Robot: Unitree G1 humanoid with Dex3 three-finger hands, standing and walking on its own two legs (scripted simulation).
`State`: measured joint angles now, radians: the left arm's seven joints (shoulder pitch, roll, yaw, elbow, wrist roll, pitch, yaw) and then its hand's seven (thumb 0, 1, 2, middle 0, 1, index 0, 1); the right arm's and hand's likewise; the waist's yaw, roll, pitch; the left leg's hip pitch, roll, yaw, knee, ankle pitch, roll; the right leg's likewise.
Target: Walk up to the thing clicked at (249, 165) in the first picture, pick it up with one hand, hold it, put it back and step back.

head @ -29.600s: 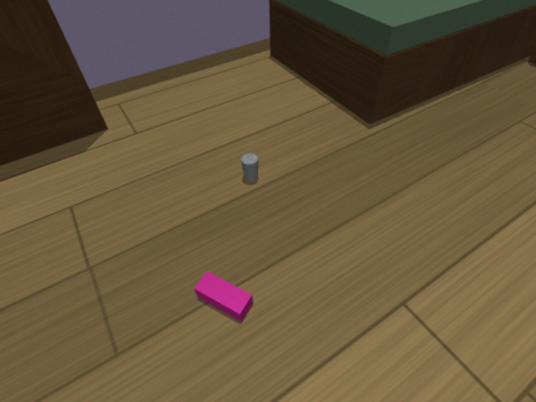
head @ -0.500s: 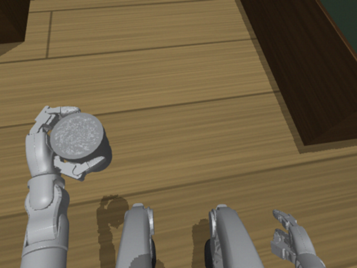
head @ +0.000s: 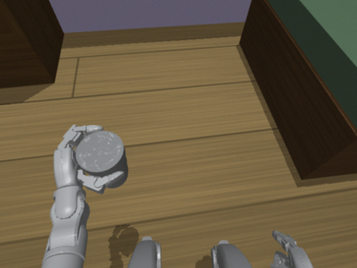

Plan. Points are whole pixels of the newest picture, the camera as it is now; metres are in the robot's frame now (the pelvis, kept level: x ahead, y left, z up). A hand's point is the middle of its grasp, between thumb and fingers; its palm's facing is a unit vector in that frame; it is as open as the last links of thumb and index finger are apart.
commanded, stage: lift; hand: left
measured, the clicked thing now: (107, 163) +0.35 +0.18 +0.00
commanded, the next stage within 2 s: hold in 0.52 s
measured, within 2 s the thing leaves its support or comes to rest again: neither
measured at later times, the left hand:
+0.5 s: hand (103, 143) +0.36 +0.17 +0.08, palm faces +0.21 -0.98 -0.02, open 12.0 cm
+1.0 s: hand (106, 139) +0.36 +0.16 +0.10, palm faces +0.21 -0.98 -0.01, open 12.0 cm
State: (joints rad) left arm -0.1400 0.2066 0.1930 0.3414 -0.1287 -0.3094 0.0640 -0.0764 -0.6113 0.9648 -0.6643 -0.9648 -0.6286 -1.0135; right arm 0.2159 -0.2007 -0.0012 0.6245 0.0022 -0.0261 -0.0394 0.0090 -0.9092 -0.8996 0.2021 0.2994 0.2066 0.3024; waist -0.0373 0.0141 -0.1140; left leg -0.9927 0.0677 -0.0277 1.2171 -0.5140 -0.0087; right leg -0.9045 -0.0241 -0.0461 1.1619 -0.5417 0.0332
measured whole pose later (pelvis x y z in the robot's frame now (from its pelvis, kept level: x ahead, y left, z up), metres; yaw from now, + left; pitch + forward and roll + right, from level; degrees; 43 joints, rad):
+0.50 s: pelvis +0.02 -0.01 +0.04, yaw +1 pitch +11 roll -2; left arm -0.13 0.18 0.16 0.38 -0.14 -0.33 0.05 -0.07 -0.61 0.96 -0.67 -0.96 -0.63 -1.01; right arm 0.22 -0.20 0.00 0.65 -0.01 0.00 -0.04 0.01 -0.91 -0.90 0.20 0.30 0.21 0.30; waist -0.03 0.01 -0.07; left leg -0.73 0.07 -0.01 0.99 -0.45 -0.02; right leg -0.66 -0.02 -0.05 0.95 -0.48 0.02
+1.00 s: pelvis +0.02 -0.02 +0.06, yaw +0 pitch +8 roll -1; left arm -0.12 0.16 0.15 0.40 -0.13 -0.33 0.07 -0.07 -0.61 0.96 -0.66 -0.97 -0.62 -1.02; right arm 0.23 -0.20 -0.01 0.66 -0.01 0.02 -0.03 0.01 -0.91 -0.90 0.20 0.30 0.21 0.30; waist -0.03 0.01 -0.05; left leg -0.61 0.07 0.00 0.89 -0.41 -0.03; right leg -0.54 -0.02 -0.04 0.86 -0.45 0.02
